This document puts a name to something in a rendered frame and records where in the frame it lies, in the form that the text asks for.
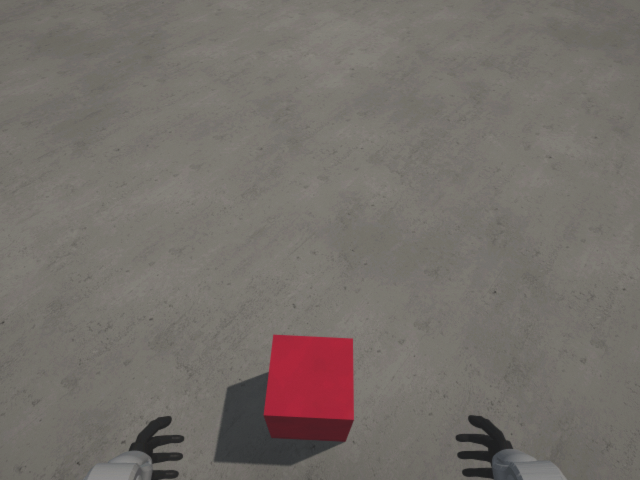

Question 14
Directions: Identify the right robot hand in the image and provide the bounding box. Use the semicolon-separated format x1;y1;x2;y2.
456;415;513;479

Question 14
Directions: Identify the carton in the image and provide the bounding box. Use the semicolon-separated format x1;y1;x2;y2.
264;335;354;442

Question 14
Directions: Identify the right robot forearm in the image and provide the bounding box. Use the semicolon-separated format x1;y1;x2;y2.
492;449;567;480

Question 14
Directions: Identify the left robot forearm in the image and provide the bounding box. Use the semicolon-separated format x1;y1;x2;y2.
83;451;153;480

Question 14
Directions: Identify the left robot hand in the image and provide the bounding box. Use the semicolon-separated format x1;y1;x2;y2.
129;416;184;480

